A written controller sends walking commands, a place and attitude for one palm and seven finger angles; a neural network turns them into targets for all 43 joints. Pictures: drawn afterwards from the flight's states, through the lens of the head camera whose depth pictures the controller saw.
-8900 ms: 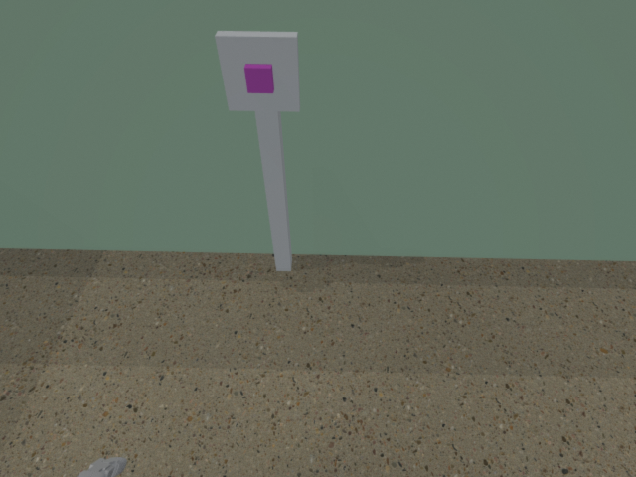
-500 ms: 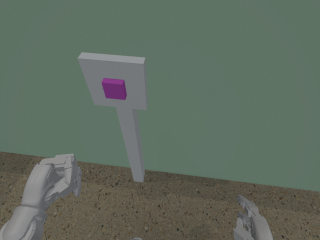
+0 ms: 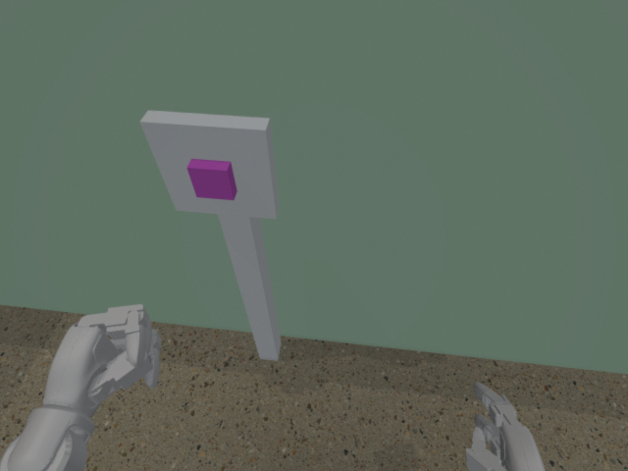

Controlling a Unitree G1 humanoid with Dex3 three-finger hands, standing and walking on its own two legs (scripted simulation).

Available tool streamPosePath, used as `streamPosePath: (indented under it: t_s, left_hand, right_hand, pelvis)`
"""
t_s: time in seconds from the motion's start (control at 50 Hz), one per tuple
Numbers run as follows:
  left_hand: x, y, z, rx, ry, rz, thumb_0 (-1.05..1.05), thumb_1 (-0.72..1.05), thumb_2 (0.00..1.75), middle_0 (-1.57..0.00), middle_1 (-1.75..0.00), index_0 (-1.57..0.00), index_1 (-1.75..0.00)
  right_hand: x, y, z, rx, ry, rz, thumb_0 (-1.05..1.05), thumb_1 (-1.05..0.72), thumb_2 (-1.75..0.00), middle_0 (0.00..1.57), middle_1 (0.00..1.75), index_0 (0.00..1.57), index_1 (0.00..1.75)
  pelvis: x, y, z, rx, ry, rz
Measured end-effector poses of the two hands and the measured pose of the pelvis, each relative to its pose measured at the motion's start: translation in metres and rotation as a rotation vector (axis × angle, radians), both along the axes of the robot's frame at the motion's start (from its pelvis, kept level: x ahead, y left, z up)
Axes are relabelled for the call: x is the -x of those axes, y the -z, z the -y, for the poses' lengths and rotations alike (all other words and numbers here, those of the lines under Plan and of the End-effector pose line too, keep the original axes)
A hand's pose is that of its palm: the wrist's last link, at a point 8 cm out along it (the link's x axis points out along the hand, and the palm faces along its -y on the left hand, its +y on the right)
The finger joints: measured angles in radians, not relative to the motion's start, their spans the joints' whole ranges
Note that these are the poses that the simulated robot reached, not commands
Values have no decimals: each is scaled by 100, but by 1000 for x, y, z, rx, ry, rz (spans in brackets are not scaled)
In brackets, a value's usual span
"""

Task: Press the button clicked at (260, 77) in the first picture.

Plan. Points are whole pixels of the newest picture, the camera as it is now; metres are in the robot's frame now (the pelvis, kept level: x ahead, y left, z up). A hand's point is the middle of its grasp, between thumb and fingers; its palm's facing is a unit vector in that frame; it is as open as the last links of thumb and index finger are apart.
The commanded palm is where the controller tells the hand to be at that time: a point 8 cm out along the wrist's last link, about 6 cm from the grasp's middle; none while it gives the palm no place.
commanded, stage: aim a knuckle at the button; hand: left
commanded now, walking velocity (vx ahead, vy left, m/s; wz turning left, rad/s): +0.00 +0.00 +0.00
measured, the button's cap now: (213, 178) +0.51 +0.19 +0.08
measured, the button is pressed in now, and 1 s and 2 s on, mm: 0 0 0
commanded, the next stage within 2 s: press the button with the knuckle in 1.98 s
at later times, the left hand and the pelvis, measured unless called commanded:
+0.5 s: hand (179, 308) +0.29 +0.19 +0.06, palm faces -0.07 -1.00 -0.04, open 3.1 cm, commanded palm +0.28 +0.24 +0.07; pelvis +0.00 +0.00 +0.00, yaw -1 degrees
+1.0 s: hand (207, 262) +0.37 +0.17 +0.06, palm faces -0.06 -1.00 -0.04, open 3.1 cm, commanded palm +0.35 +0.22 +0.05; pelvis +0.00 +0.00 -0.01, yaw -1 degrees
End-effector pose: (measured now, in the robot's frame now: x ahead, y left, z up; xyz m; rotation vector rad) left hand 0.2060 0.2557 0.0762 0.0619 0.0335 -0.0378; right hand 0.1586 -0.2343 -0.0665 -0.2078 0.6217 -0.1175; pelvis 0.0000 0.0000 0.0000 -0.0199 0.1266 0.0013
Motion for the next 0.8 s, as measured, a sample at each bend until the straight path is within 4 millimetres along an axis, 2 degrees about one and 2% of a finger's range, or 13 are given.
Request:
streamPosePath:
  t_s: [0.16,0.42,0.8]
  left_hand:
    - [-7,2,-1,7,0,10,2,90,90,-130,-150,-131,-150]
    - [-57,8,12,28,39,16,2,90,90,-130,-150,-130,-150]
    - [-114,16,31,25,39,29,2,90,90,-130,-150,-130,-150]
  right_hand:
    - [-1,3,-2,2,-14,-8,1,-91,-90,20,30,20,30]
    - [15,9,3,14,26,-62,1,-91,-90,20,30,20,30]
    - [41,29,5,-1,65,-206,1,-91,-90,20,30,20,30]
  pelvis:
    - [2,1,1,0,-6,-1]
    - [3,1,-3,-6,7,-18]
    - [2,5,-7,-11,19,-55]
